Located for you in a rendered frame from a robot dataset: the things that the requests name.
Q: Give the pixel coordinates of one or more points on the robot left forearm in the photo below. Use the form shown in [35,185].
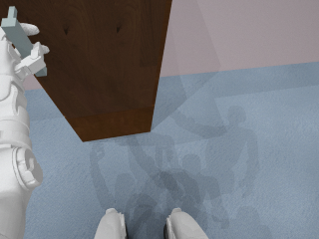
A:
[14,119]

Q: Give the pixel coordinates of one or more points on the robot left upper arm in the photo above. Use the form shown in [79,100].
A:
[20,173]

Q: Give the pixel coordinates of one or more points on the cupboard door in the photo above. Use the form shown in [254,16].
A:
[103,54]

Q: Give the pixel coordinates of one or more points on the left robot hand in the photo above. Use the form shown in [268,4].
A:
[11,61]

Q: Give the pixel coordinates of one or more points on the right robot thigh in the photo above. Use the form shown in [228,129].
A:
[181,225]

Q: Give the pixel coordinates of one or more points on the left robot thigh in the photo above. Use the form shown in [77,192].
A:
[111,226]

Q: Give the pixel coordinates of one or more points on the robot thigh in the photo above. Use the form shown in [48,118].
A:
[111,226]
[181,225]

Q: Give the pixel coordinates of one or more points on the handle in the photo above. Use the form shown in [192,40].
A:
[18,37]

